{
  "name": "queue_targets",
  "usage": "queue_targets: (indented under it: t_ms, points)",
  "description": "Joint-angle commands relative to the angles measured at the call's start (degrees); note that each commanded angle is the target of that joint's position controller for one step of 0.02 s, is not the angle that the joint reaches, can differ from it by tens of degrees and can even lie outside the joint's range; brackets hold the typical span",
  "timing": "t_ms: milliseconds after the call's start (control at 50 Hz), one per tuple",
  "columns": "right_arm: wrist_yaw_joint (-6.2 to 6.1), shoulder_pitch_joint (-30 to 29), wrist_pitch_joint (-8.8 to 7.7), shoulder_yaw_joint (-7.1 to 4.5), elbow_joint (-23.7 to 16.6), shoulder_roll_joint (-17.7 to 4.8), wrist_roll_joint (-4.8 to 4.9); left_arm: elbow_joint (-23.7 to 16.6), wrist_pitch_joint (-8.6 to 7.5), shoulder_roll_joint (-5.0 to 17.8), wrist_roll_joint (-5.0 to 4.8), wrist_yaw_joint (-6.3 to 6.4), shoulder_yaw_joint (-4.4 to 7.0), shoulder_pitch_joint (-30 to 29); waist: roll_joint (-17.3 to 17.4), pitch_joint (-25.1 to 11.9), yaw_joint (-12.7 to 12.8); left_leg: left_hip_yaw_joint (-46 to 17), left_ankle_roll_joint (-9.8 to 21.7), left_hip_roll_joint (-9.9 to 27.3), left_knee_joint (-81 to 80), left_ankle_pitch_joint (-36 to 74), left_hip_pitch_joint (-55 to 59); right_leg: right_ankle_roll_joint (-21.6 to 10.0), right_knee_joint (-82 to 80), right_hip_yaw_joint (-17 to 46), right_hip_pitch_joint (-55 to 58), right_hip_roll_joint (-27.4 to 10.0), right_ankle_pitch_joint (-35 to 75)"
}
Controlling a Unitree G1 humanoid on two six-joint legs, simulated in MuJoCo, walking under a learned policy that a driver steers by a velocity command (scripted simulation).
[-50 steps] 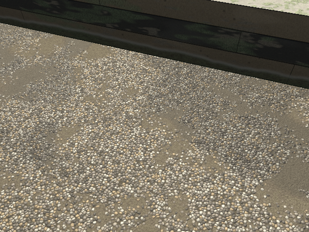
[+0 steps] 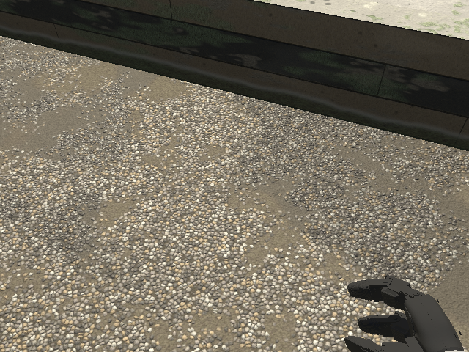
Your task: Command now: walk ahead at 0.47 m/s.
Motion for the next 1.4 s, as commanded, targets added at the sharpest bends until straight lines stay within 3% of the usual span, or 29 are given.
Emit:
queue_targets:
  t_ms: [20,140,380,740,760,800,1060,1080,1160,1400]
  points:
    - [0.62,-5.38,-1.54,-1.41,-5.75,-5.43,0.23,-6.55,-1.44,5.77,-0.04,0.05,1.21,-3.79,0.20,-5.72,-0.89,-4.75,2.41,4.45,0.00,16.15,0.21,-2.97,-4.83,9.09,0.30,-7.24,8.38]
    - [1.51,-6.25,-2.54,-1.12,-6.03,-6.01,0.59,-8.27,-2.01,5.94,-0.01,0.50,0.92,-5.07,1.72,-5.82,-0.49,-6.93,2.99,5.32,-0.74,14.41,-2.93,-2.27,-4.29,9.56,0.99,-7.24,3.89]
    - [2.30,-5.67,-2.85,-0.89,-5.32,-6.93,0.64,-10.06,-2.78,5.94,-0.18,0.88,0.61,-5.35,0.91,-7.62,-0.80,-9.30,4.04,6.00,-1.75,13.83,-3.91,-1.43,-2.87,10.39,1.82,-7.43,3.45]
    - [2.25,-5.64,-2.53,-0.86,-4.27,-7.05,0.50,-10.76,-2.63,6.13,-0.37,1.00,0.52,-4.03,0.32,-8.27,-1.13,-9.47,4.53,5.96,-1.11,17.12,-2.45,-0.94,-2.68,10.85,2.05,-7.65,8.82]
    - [2.11,-4.44,-2.47,-0.89,-4.38,-7.38,0.60,-10.90,-2.32,6.60,-1.12,1.17,0.55,-2.91,0.40,-7.97,-0.85,-9.06,4.47,6.07,-0.71,22.72,-1.74,-1.11,-2.24,11.13,2.35,-7.91,10.57]
    - [1.88,-4.45,-2.39,-0.95,-4.35,-7.57,0.56,-10.72,-2.07,6.55,-0.90,1.20,0.51,-2.23,0.67,-8.93,-0.78,-8.74,4.47,6.12,-0.28,25.21,-0.47,-0.95,-2.03,10.96,2.31,-7.87,11.08]
    - [1.51,-4.25,-2.10,-0.86,-4.90,-7.29,0.33,-10.79,-1.64,6.54,-0.68,1.06,0.41,-2.95,-0.61,-7.73,-0.89,-7.63,3.57,5.62,-0.80,20.83,-0.64,-0.81,-3.37,11.60,1.16,-7.86,9.59]
    - [1.66,-5.20,-2.10,-0.81,-4.70,-6.81,0.21,-10.64,-1.93,5.91,0.15,0.95,0.31,-3.93,-0.64,-8.23,-1.21,-8.13,3.62,5.66,-1.14,15.56,-0.97,-0.69,-3.89,11.45,0.72,-7.63,7.13]
    - [1.87,-4.78,-2.27,-0.84,-4.42,-6.77,0.29,-10.65,-2.17,6.03,-0.32,1.01,0.40,-4.47,-0.38,-6.58,-1.22,-8.42,3.50,5.59,-1.54,13.14,-3.05,-1.07,-4.22,11.83,0.73,-7.62,6.94]
    - [1.85,-4.62,-2.37,-0.68,-3.99,-6.36,0.23,-10.26,-2.29,5.59,-0.31,0.99,0.45,-4.45,0.34,-7.49,-1.35,-9.24,3.69,6.14,-1.96,14.96,-2.54,-1.33,-4.18,12.11,1.90,-7.24,9.27]
Velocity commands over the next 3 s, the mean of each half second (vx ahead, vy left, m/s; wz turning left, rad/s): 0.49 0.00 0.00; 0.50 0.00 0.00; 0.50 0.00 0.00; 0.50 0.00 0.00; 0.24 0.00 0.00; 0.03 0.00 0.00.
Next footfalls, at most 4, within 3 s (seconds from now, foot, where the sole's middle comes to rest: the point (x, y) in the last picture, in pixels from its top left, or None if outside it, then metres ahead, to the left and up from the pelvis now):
none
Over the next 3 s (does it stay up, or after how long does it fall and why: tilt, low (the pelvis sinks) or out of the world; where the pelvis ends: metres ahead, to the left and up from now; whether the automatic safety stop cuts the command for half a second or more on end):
stays up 0.00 -0.01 0.01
